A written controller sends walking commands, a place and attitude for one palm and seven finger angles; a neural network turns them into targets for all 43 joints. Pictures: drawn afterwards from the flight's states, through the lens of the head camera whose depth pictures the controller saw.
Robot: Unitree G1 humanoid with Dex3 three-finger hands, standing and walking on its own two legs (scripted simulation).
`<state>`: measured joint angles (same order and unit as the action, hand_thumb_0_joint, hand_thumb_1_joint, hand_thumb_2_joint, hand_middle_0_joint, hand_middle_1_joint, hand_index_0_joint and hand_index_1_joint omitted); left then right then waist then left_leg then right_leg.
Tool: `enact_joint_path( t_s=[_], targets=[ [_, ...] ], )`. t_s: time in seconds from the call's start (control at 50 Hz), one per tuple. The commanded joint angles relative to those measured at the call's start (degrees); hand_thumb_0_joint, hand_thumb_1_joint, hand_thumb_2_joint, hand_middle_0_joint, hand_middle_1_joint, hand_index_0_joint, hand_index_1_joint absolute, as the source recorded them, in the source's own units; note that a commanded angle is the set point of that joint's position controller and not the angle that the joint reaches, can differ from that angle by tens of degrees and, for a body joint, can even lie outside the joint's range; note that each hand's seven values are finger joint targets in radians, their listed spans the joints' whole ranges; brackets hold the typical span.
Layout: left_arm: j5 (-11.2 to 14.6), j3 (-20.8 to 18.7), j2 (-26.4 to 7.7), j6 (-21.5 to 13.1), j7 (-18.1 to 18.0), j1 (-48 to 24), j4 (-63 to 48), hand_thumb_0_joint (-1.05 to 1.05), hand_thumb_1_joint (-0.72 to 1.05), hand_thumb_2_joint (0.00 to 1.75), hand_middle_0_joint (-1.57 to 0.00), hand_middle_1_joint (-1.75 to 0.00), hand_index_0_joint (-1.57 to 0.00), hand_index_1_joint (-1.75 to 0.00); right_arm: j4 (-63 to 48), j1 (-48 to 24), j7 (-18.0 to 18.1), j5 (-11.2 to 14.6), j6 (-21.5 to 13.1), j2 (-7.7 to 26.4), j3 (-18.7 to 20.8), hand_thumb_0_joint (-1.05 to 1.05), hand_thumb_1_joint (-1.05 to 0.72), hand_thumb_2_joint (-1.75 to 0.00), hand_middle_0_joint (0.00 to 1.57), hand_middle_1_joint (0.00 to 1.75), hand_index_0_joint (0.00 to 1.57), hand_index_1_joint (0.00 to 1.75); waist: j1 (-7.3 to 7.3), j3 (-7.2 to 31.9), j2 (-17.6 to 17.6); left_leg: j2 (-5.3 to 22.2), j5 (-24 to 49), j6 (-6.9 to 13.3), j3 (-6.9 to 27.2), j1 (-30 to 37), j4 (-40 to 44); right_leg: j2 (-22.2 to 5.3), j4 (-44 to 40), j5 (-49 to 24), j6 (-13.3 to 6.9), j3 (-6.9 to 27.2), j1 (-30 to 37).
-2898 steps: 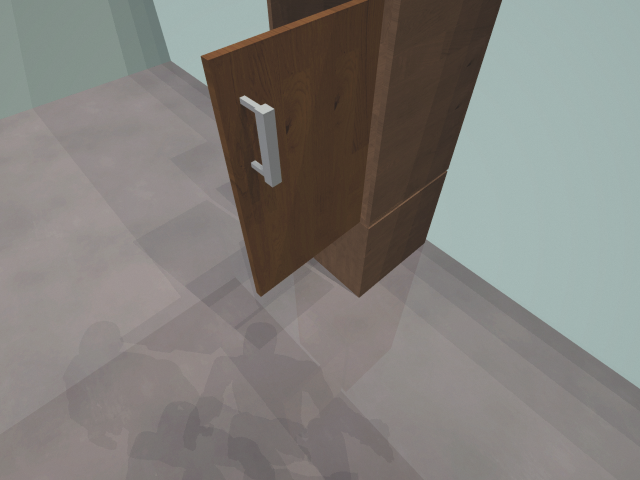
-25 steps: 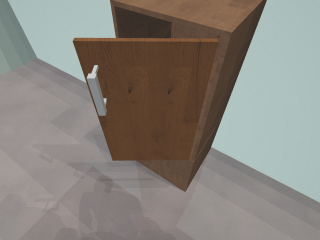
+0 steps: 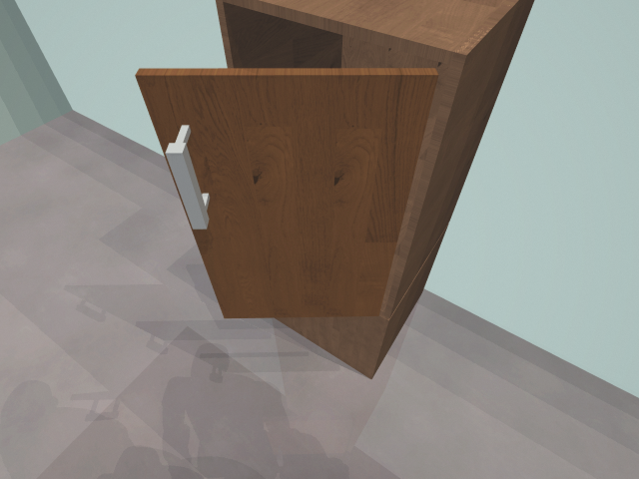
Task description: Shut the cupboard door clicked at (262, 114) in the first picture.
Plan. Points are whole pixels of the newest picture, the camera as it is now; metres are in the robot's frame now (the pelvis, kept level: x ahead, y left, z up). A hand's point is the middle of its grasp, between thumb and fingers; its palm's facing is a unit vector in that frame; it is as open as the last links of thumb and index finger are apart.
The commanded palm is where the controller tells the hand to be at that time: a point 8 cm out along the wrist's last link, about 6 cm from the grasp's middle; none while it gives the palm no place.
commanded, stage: look again from close up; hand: left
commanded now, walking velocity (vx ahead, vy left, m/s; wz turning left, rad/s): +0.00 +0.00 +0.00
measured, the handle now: (192, 179) +0.48 +0.20 +0.11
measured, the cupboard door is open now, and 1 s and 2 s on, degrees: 35 35 35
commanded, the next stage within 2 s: raise the hand and make a fist in 0.38 s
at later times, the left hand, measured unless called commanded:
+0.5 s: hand out of the picture +0.04 +0.22 -0.17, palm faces -0.03 -0.97 -0.25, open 7.4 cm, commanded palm +0.11 +0.26 -0.07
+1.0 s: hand (133, 470) +0.14 +0.22 -0.01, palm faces +0.16 -0.98 -0.06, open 5.7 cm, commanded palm +0.13 +0.26 +0.00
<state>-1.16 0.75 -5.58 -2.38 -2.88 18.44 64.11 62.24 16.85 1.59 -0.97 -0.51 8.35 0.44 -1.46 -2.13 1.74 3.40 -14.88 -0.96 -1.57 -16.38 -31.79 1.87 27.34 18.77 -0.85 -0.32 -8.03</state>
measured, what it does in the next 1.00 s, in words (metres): lowers itself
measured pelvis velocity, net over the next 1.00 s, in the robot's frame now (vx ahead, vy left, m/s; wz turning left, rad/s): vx -0.03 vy -0.01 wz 0.05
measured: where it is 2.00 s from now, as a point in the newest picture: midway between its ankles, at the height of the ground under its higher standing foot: outside the picture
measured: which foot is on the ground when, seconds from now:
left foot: down 0.00-1.00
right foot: down 0.00-1.00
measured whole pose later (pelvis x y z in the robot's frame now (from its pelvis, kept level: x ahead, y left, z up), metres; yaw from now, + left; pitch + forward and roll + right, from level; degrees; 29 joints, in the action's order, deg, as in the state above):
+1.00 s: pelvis -0.03 -0.01 -0.08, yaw +3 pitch +10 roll -2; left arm 18.0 -12.1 -13.3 -27.0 16.5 27.3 -1.5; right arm 30.8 11.2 3.8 1.5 -17.8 14.8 0.6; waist 3.4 6.9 0.8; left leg 1.7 -26.4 -1.2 3.1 -48.9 -64.9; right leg 0.9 64.1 31.8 -3.4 -6.9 -42.9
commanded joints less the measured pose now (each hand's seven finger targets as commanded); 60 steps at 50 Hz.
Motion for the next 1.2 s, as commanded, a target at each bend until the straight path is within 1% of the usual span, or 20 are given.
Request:
enact_joint_path(
  t_s=[0.0, 0.1, 0.44, 0.46, 0.48, 0.5, 0.52, 0.54, 0.56, 0.58, 0.6, 0.66, 0.7, 0.74, 0.78, 0.84, 0.94, 1.08, 1.12, 1.18],
  targets=[
    [0.32, -1.28, -7.52, -0.21, -0.31, 2.97, -3.63, 0.00, 0.90, 0.90, -0.20, -0.30, -0.20, -0.30, -3.66, 3.14, -0.13, 0.26, -1.32, 4.61, 0.65, 0.00, -0.90, -0.90, 0.20, 0.30, 0.20, 0.30, 0.40, 0.19, -1.97, 2.33, 9.85, 2.55, 3.30, 3.40, 3.46, -5.72, -2.37, -11.17, -2.06, 4.79, -5.69],
    [0.18, -1.05, -8.28, 0.81, 0.01, 2.59, -4.38, 0.00, 0.90, 0.90, -0.20, -0.30, -0.20, -0.30, -4.38, 1.17, -0.31, 0.09, -1.04, 6.57, 0.71, 0.00, -0.90, -0.90, 0.20, 0.30, 0.20, 0.30, 1.04, -4.09, -1.85, 2.34, 4.61, 3.15, 4.40, 1.99, 7.03, -4.95, -2.77, -2.57, -1.48, 4.91, -8.50],
    [0.20, -1.74, -13.72, 1.25, 0.50, -0.79, -5.25, 0.00, 0.90, 0.90, -0.20, -0.30, -0.20, -0.30, -3.39, -3.81, -0.10, 0.27, -1.56, 10.64, 0.89, 0.00, -0.90, -0.90, 0.20, 0.30, 0.20, 0.30, 1.85, 1.10, -1.62, 2.91, 15.93, 3.59, 3.18, 7.10, 7.31, -6.61, -2.28, -12.83, -0.30, 4.34, -4.18],
    [-0.33, -1.35, -11.28, 0.49, -1.61, 3.74, -4.23, 0.00, 0.90, 0.90, -0.20, -0.30, -0.20, -0.30, -6.84, -5.88, -0.45, 0.87, -1.31, 10.62, 0.97, 0.00, -0.90, -0.90, 0.20, 0.30, 0.20, 0.30, 2.67, -1.09, -3.06, 4.32, 22.09, 2.00, 1.91, 5.61, -3.26, -9.05, -5.19, -24.75, 0.66, 7.65, -7.02],
    [5.59, -30.09, -50.53, -15.44, -3.60, -48.65, -99.46, 0.00, 0.90, 0.90, -0.20, -0.30, -0.20, -0.30, -19.39, 1.80, 4.31, 2.11, -12.57, 20.75, 3.52, 0.00, -0.90, -0.90, 0.20, 0.30, 0.20, 0.30, -6.44, 22.44, 2.33, 0.10, 31.54, 2.45, 4.89, 25.95, -6.64, -2.65, 14.24, -32.71, -0.47, -2.97, -7.94],
    [7.39, -5.75, -16.97, -10.25, -3.55, -0.75, -75.36, 0.00, 0.90, 0.90, -0.22, -0.32, -0.22, -0.32, -20.79, -2.81, 6.21, 5.50, -17.69, 14.45, 0.52, 0.00, -0.90, -0.90, 0.20, 0.30, 0.20, 0.30, 0.38, 30.79, 20.40, 3.78, 41.55, 1.42, 9.44, 32.87, -0.89, -0.91, 23.71, -8.20, 1.01, -5.68, -17.88],
    [11.20, -0.53, -3.46, -2.78, -3.86, 11.98, -76.49, 0.00, 0.90, 0.90, -0.24, -0.34, -0.24, -0.34, -22.25, -5.31, 4.89, 4.75, -19.59, 11.37, 1.23, 0.00, -0.90, -0.90, 0.20, 0.30, 0.20, 0.30, 0.78, 27.54, 19.97, 2.33, 41.11, -1.15, 8.12, 22.43, 2.58, -0.95, 28.59, -0.09, 0.40, -5.25, -15.79],
    [9.77, -2.63, -6.06, -3.15, -3.83, 2.46, -74.24, 0.00, 0.90, 0.90, -0.25, -0.36, -0.25, -0.36, -21.55, -3.64, 2.67, 4.13, -20.53, 10.25, 2.34, 0.00, -0.90, -0.90, 0.20, 0.30, 0.20, 0.30, -0.93, 13.80, 8.80, 1.56, 30.84, -0.73, 6.93, 8.85, 4.66, -1.89, 23.87, 1.55, 0.66, -4.00, -20.82],
    [10.51, -3.67, -5.16, -4.85, -2.54, 2.69, -71.80, 0.00, 0.90, 0.90, -0.27, -0.38, -0.27, -0.38, -23.98, -4.84, 1.44, 3.26, -21.03, 11.04, 3.72, 0.00, -0.90, -0.90, 0.20, 0.30, 0.20, 0.30, -0.38, 4.23, 5.84, 0.40, 17.74, -0.73, 6.07, 0.34, 2.06, -2.23, 17.05, 2.69, 0.05, -4.74, -22.41],
    [10.94, -6.69, -6.65, -7.70, -0.94, 6.19, -66.54, 0.00, 0.90, 0.90, -0.29, -0.40, -0.29, -0.40, -25.59, -5.88, 0.64, 2.91, -21.30, 11.66, 4.24, 0.00, -0.90, -0.90, 0.20, 0.30, 0.20, 0.30, 0.20, 0.39, 0.71, -1.55, 5.59, -0.65, 5.18, -7.04, -2.12, -2.13, 11.47, 0.76, -0.47, -5.59, -23.55],
    [12.13, -9.21, -6.56, -11.76, 1.33, 12.95, -60.57, 0.00, 0.90, 0.90, -0.31, -0.42, -0.31, -0.42, -27.11, -6.47, 0.29, 2.52, -21.03, 11.45, 4.14, 0.00, -0.90, -0.90, 0.20, 0.30, 0.20, 0.30, 1.23, 0.04, -8.86, -3.15, -0.69, -0.16, 4.27, -12.72, -6.36, -2.07, 9.16, 3.00, -0.38, -5.23, -25.87],
    [15.53, -15.22, -7.88, -26.91, 13.16, 18.96, -52.96, 0.00, 0.90, 0.90, -0.36, -0.48, -0.36, -0.48, -29.91, -8.40, -1.40, 1.54, -19.63, 11.91, 4.99, 0.00, -0.90, -0.90, 0.20, 0.30, 0.20, 0.30, 3.89, 6.69, -18.07, -4.28, 3.92, -0.26, 2.39, -22.87, -18.37, -2.64, 19.79, -9.30, -0.19, -2.43, -29.38],
    [17.27, -16.28, -10.28, -32.95, 21.28, 18.64, -54.44, 0.00, 0.90, 0.90, -0.40, -0.52, -0.40, -0.52, -33.79, -9.87, -1.70, 1.74, -19.36, 12.22, 5.78, 0.00, -0.90, -0.90, 0.20, 0.30, 0.20, 0.30, 5.31, 12.50, -15.07, -5.19, -0.05, -0.22, 0.93, -28.30, -22.82, -3.40, 23.61, -4.85, 0.11, 1.58, -30.35],
    [19.75, -19.69, -15.36, -29.99, 24.18, 15.05, -60.34, 0.00, 0.90, 0.90, -0.44, -0.56, -0.44, -0.56, -38.55, -11.14, -1.39, 2.73, -18.15, 12.72, 5.38, 0.00, -0.90, -0.90, 0.20, 0.30, 0.20, 0.30, 6.68, 15.83, -4.05, -5.95, -3.39, 0.59, -0.61, -28.11, -23.20, -3.98, 21.50, 4.10, -0.22, 5.27, -28.39],
    [21.89, -21.96, -18.27, -26.59, 23.57, 8.09, -67.94, 0.00, 0.90, 0.90, -0.47, -0.60, -0.47, -0.60, -41.81, -11.37, -0.03, 3.46, -17.58, 12.33, 4.57, 0.00, -0.90, -0.90, 0.20, 0.30, 0.20, 0.30, 5.69, 16.27, -2.59, -5.68, -8.60, 1.34, -0.39, -28.71, -24.09, -4.69, 16.64, 16.72, 0.60, 9.13, -29.20],
    [21.29, -19.91, -18.44, -27.82, 19.80, -2.16, -82.51, 0.00, 0.90, 0.90, -0.53, -0.66, -0.53, -0.66, -42.13, -8.53, 1.33, 3.09, -18.45, 11.68, 3.81, 0.00, -0.90, -0.90, 0.20, 0.30, 0.20, 0.30, 2.61, 18.49, 1.58, -4.14, -8.80, 2.37, 1.52, -25.23, -25.88, -3.55, 15.94, 19.76, 0.63, 9.42, -32.95],
    [19.76, -13.19, -15.90, -29.87, 20.30, -5.31, -82.97, 0.00, 0.90, 0.90, -0.62, -0.76, -0.62, -0.76, -37.95, -5.70, 3.19, 2.64, -20.48, 12.44, 2.50, 0.00, -0.90, -0.90, 0.20, 0.30, 0.20, 0.30, -1.60, 15.06, 0.42, -2.86, -6.81, 3.19, 3.70, -23.61, -26.67, -1.90, 17.94, 12.34, 0.49, 6.00, -35.83],
    [21.30, -18.87, -18.00, -16.55, 21.71, 6.10, -79.08, 0.00, 0.90, 0.90, -0.75, -0.90, -0.75, -0.90, -39.51, -6.75, 3.66, 3.58, -18.35, 11.26, 2.30, 0.00, -0.90, -0.90, 0.20, 0.30, 0.20, 0.30, 3.51, 19.09, -1.02, -3.48, -0.46, 2.67, 3.70, -19.87, -20.47, -2.90, 15.52, 1.10, 1.73, 4.51, -24.52],
    [21.38, -21.18, -18.50, -15.29, 19.46, 7.44, -79.62, 0.00, 0.90, 0.90, -0.79, -0.94, -0.79, -0.94, -39.55, -7.34, 3.46, 3.15, -17.55, 10.50, 1.99, 0.00, -0.90, -0.90, 0.20, 0.30, 0.20, 0.30, 4.68, 18.32, -1.42, -3.48, 1.34, 2.41, 3.96, -18.97, -18.56, -2.37, 16.14, -2.22, 1.38, 2.69, -22.42],
    [21.65, -20.16, -16.27, -16.83, 17.62, 8.19, -81.88, 0.00, 0.90, 0.90, -0.84, -1.00, -0.84, -1.00, -39.82, -6.62, 2.88, 2.64, -17.09, 10.31, 1.90, 0.00, -0.90, -0.90, 0.20, 0.30, 0.20, 0.30, 4.07, 17.89, -3.14, -3.46, 3.41, 2.11, 4.01, -17.11, -16.87, -1.98, 17.10, -7.54, 1.57, 0.49, -22.10]
  ],
)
